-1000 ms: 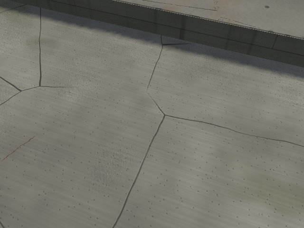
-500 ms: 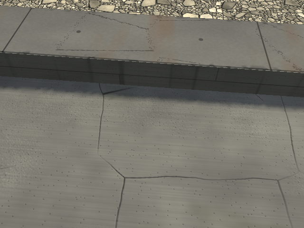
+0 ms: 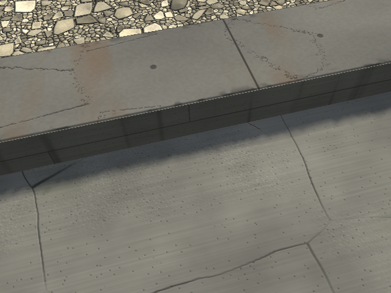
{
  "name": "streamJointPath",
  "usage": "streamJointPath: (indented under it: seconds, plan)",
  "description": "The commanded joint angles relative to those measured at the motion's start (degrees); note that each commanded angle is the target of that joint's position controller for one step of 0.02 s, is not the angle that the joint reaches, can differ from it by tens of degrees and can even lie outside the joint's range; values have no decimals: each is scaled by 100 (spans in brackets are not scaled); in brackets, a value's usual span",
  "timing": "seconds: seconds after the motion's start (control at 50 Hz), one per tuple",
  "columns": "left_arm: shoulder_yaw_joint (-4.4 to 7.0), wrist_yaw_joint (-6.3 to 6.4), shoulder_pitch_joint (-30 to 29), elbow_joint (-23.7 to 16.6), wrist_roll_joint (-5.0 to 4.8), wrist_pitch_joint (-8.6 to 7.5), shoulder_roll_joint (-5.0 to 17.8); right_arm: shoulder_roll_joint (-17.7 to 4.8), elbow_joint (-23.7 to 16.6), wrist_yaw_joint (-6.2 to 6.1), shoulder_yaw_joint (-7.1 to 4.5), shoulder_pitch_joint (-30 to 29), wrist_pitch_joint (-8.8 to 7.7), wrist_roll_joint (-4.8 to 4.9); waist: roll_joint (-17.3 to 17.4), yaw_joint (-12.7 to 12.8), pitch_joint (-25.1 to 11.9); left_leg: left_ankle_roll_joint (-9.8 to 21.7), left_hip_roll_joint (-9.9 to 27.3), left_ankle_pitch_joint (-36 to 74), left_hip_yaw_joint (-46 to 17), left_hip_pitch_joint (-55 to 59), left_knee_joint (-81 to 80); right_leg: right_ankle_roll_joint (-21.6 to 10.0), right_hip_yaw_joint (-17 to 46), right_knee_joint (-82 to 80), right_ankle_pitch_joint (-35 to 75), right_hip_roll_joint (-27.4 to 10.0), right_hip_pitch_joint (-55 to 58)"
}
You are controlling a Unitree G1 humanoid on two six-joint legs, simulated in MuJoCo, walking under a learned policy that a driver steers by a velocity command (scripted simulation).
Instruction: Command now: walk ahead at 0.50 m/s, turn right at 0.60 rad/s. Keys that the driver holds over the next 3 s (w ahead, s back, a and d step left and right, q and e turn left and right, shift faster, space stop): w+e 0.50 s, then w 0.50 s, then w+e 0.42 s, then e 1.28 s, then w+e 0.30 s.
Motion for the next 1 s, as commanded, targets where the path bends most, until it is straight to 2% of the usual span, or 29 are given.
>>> streamJointPath:
  seconds: [0.02,0.08,0.16,0.26,0.3,0.32,0.34,0.36,0.38,0.4,0.42,0.44,0.46,0.5,0.56,0.66,0.74,0.78,0.8,0.82,0.84,0.86,0.88,0.9,0.92,0.94,0.96,0.98,1.0]
  plan:
    - [199,79,-25,-404,55,-142,734,-722,-456,-3,-193,25,-58,-111,-386,-78,-757,-106,309,393,-301,-1198,-481,-1244,2249,-1556,1064,-1542,1396]
    - [235,192,147,-247,24,-148,883,-457,-549,-9,-108,-330,51,-155,-315,-26,-501,-342,184,1021,-142,-1114,-1405,-1184,1740,-1647,1362,-1312,760]
    - [259,273,459,-56,-24,-84,960,-251,-744,56,-8,-1217,23,-102,-480,332,-316,-394,-173,2505,-101,-548,-3092,-813,1464,-1555,591,-968,373]
    - [257,290,780,163,-81,-28,893,-539,-874,134,-125,-1455,-63,-3,-658,360,-330,-189,-311,2234,-368,-210,-3820,-634,2207,-913,58,-1243,964]
    - [257,294,697,165,-63,18,855,-635,-787,120,-205,-1044,-105,11,-841,119,-400,1,-346,1746,-271,306,-4000,-509,2414,-507,220,-1229,1072]
    - [199,286,683,150,-44,24,682,-738,-672,83,-281,-554,-126,-23,-809,-124,-644,157,-297,1712,-212,1052,-4170,-349,2288,-11,410,-993,958]
    - [67,261,690,73,24,9,329,-996,-608,39,-364,217,-155,-127,-349,-460,-1343,504,490,1460,-918,2390,-4089,-133,1887,1419,-3,-655,419]
    - [-47,266,1422,-76,-101,-39,-24,-1512,-455,28,-487,831,-90,-219,1348,-242,-2150,1451,1862,287,-3457,4317,-4581,322,1016,3397,-2151,179,-1500]
    - [15,286,1488,-17,-181,-62,494,-1146,-410,79,-433,886,-51,-55,1483,-289,-2032,1592,2167,-1240,-4660,4350,-5025,427,1027,4352,-2397,-233,-2438]
    - [125,291,906,-13,-161,-32,885,-716,-495,54,-320,618,-21,-32,837,-447,-1282,1327,1889,-1349,-3819,3713,-5151,479,1017,4635,-1862,-475,-2648]
    - [151,302,501,-76,-81,5,937,-576,-520,35,-263,341,25,-92,451,-405,-834,1122,1627,-604,-2921,3029,-5175,508,797,4564,-1452,-669,-2495]
    - [162,290,279,-143,-16,9,865,-456,-478,24,-220,153,51,-123,362,-308,-512,1061,1381,120,-2301,2465,-5280,518,767,4296,-1170,-820,-2348]
    - [168,257,258,-163,-31,27,756,-360,-442,5,-182,67,45,-152,476,-183,-385,983,1189,604,-1804,2111,-5410,501,749,4072,-981,-973,-2102]
    - [120,211,306,-172,-85,82,492,-333,-350,-6,-188,69,3,-111,598,-109,-336,1004,1060,1101,-1202,1825,-5658,502,593,3791,-839,-1073,-1877]
    - [20,195,20,-293,-16,87,230,-552,-131,19,-257,275,-50,-74,344,-121,-259,1229,1151,1733,-792,1805,-5900,547,602,3068,-491,-1078,-2023]
    - [-99,33,-763,-403,16,-62,118,-749,100,26,-273,421,23,31,231,-313,-125,1110,943,2295,78,1877,-5993,511,211,1273,814,-986,-1628]
    - [-116,-78,-1379,-602,-33,-120,185,-957,378,21,-304,878,140,118,310,-438,30,1007,1177,2473,130,2314,-5886,368,-17,493,696,-865,-1372]
    - [-62,-100,-1346,-630,-9,-144,335,-1066,472,-1,-328,924,222,152,437,-275,-37,909,1284,3309,194,2609,-5553,197,-135,224,285,-724,-1052]
    - [9,-95,-1007,-544,20,-151,465,-1110,494,-19,-329,876,257,165,477,-11,-280,813,1217,4261,347,2629,-5061,76,-273,36,241,-564,-429]
    - [140,-68,-245,-298,43,-143,670,-1054,514,-39,-294,861,279,166,394,418,-759,671,1009,4953,605,2387,-4134,-87,-409,-188,451,-382,737]
    - [290,4,690,-33,49,-107,990,-868,447,-65,-202,867,260,70,224,835,-1365,457,765,4258,766,1462,-2848,-278,24,0,532,-714,2310]
    - [404,89,1244,49,127,-70,1647,-203,151,-21,30,1256,165,-110,-1190,665,-2170,63,-53,1084,861,-860,-531,-1088,2660,-132,-43,-2305,4431]
    - [318,90,1300,18,55,-85,1377,-369,238,0,22,1202,22,-28,-1349,738,-2798,50,-383,-1169,-100,-1611,489,-1509,4319,-986,-578,-2816,4537]
    - [200,69,955,47,47,-131,1064,-802,91,35,-119,716,-44,166,-997,710,-1886,119,-26,-847,-249,-2162,766,-1236,3463,-1082,-618,-2573,3900]
    - [135,63,630,59,29,-158,863,-763,18,32,-104,391,-71,191,-820,562,-1286,171,221,-323,-118,-2142,514,-1050,2608,-1169,-245,-2281,3091]
    - [80,45,296,69,50,-176,692,-693,65,6,-109,309,-58,84,-551,356,-911,132,390,79,-75,-1907,160,-927,2083,-1337,193,-2032,2349]
    - [-43,113,329,324,375,-144,449,-336,192,101,-5,609,222,-405,-441,1,-563,110,389,292,23,-1018,-361,-569,1443,-1500,1307,-1835,1430]
    - [-47,123,295,362,359,-165,462,-210,313,155,10,925,386,-447,-527,-136,-605,46,299,361,140,-547,-384,-556,1083,-1610,1716,-1692,1024]
    - [-33,117,289,411,311,-202,517,-208,336,191,6,1011,467,-376,-607,-191,-633,19,255,444,190,-410,-444,-612,932,-1686,1870,-1618,904]
Next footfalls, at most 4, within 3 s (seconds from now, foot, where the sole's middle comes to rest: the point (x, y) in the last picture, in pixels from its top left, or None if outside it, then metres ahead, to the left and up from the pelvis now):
0.34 left None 0.38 0.13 -0.77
0.84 right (275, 259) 0.55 -0.22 -0.77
1.30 left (242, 185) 0.84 -0.13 -0.77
1.74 right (314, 175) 0.88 -0.42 -0.77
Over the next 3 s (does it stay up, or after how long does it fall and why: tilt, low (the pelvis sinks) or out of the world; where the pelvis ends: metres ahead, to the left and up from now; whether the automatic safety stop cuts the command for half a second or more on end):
stays up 0.84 -0.38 0.02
